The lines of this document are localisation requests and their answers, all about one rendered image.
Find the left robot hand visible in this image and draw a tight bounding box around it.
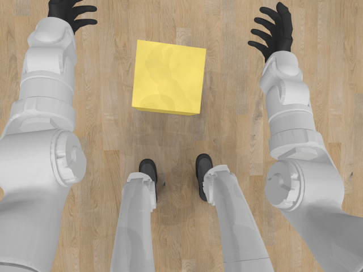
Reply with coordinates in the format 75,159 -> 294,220
48,0 -> 98,35

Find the robot right forearm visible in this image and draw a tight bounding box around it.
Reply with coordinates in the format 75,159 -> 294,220
259,51 -> 344,184

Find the carton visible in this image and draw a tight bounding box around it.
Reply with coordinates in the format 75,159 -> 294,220
132,40 -> 206,116

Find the robot left foot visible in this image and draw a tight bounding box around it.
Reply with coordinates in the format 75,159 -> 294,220
139,159 -> 158,204

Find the robot left thigh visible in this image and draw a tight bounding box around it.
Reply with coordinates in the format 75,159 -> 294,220
109,178 -> 156,272

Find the robot left forearm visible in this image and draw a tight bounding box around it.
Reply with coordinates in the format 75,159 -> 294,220
0,17 -> 78,140

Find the right robot upper arm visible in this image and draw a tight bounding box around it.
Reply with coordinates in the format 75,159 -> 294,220
264,158 -> 363,272

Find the left robot upper arm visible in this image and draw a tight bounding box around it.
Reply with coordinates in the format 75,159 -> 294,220
0,128 -> 86,272

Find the right robot hand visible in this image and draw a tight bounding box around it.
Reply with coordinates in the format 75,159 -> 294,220
248,2 -> 293,63

